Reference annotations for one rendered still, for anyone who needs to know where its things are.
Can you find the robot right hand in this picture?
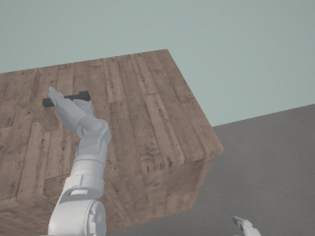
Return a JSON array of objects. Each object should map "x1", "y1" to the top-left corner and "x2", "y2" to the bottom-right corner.
[{"x1": 232, "y1": 216, "x2": 262, "y2": 236}]

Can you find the left robot upper arm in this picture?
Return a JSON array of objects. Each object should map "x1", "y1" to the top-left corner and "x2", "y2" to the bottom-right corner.
[{"x1": 39, "y1": 200, "x2": 106, "y2": 236}]

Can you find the left robot forearm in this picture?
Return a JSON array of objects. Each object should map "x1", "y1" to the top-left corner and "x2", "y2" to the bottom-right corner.
[{"x1": 47, "y1": 114, "x2": 112, "y2": 235}]

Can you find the robot left hand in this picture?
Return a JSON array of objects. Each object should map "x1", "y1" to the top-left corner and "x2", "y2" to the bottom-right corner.
[{"x1": 48, "y1": 87, "x2": 94, "y2": 135}]

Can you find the counter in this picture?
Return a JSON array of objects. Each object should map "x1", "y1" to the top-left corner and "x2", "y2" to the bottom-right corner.
[{"x1": 0, "y1": 48, "x2": 224, "y2": 236}]

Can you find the tap lever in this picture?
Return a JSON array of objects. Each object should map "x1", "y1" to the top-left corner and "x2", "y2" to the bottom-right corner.
[{"x1": 42, "y1": 90, "x2": 91, "y2": 108}]

